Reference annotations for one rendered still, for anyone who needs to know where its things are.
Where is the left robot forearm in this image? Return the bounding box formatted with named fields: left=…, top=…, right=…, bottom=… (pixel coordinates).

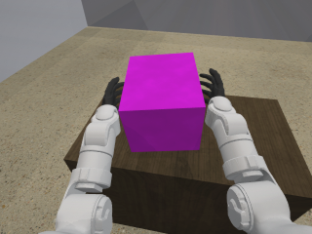
left=55, top=104, right=121, bottom=229

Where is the carton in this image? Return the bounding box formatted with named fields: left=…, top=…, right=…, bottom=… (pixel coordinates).
left=118, top=52, right=206, bottom=152

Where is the right robot forearm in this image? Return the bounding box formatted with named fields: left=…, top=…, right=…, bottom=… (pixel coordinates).
left=205, top=96, right=291, bottom=216

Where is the robot left upper arm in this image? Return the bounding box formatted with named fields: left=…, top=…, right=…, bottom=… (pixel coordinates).
left=38, top=193, right=113, bottom=234

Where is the robot left hand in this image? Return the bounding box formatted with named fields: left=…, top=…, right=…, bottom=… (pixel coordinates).
left=101, top=77, right=125, bottom=111

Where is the pedestal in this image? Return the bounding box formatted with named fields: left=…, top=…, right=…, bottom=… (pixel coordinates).
left=63, top=86, right=312, bottom=234

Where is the robot right hand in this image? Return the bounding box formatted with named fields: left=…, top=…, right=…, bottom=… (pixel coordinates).
left=199, top=68, right=225, bottom=104

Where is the robot right upper arm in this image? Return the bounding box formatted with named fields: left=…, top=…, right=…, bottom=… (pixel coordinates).
left=226, top=180, right=312, bottom=234

